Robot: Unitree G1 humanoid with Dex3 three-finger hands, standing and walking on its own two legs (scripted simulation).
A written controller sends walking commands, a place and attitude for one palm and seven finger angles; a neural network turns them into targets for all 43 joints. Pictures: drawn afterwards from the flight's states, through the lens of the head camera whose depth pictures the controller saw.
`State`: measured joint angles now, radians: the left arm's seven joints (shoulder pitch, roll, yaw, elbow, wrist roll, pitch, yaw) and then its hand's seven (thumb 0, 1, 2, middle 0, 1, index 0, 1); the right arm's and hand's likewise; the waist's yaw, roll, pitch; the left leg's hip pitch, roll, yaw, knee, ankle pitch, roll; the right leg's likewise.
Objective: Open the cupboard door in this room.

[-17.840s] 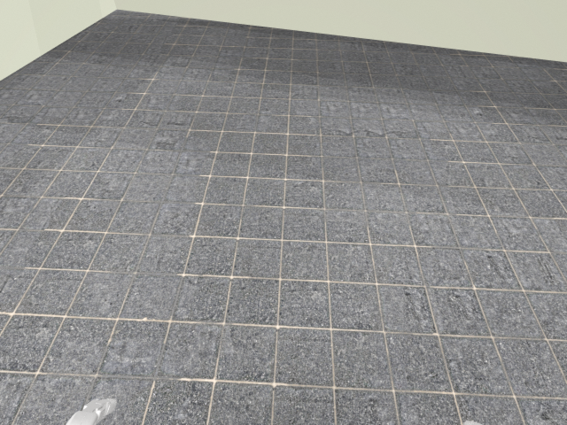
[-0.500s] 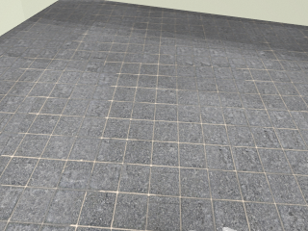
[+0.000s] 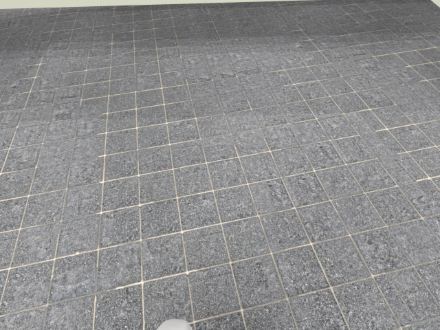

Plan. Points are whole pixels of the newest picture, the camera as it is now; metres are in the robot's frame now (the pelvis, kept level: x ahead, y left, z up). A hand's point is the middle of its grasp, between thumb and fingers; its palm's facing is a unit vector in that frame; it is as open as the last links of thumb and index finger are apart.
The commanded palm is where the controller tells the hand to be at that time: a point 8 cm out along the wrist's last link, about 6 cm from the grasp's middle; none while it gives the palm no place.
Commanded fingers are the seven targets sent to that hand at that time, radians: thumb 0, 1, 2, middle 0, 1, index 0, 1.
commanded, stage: turn or walk to find it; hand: left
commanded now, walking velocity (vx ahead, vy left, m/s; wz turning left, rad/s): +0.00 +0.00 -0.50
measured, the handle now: out of the picture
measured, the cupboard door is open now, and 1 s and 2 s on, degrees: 0 0 0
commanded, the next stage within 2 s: none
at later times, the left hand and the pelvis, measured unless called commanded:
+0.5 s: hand out of the picture +0.10 +0.22 -0.17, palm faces -0.27 -0.93 -0.24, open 7.3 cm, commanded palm none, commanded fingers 0.00 0.90 0.90 -0.20 -0.30 -0.20 -0.30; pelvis -0.03 +0.04 +0.00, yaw -18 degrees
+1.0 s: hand out of the picture +0.12 +0.16 -0.17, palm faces -0.46 -0.86 -0.23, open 7.3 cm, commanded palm none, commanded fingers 0.00 0.90 0.90 -0.20 -0.30 -0.20 -0.30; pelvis -0.04 +0.02 +0.00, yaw -31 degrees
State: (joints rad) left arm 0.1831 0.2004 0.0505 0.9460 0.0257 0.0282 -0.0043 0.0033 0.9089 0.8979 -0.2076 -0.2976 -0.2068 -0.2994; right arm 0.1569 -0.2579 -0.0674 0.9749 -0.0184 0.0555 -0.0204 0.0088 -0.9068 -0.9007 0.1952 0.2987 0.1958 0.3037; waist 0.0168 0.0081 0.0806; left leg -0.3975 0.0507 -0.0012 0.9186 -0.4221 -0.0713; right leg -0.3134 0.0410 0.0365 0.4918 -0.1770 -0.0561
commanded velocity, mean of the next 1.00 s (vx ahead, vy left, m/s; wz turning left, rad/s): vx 0.00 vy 0.00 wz -0.50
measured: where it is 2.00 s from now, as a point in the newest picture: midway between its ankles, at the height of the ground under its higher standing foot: outside the picture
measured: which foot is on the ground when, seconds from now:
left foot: up 0.00-0.12, down 0.14-0.58, up 0.60-1.00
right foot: down 0.00-0.14, up 0.16-0.56, down 0.58-1.00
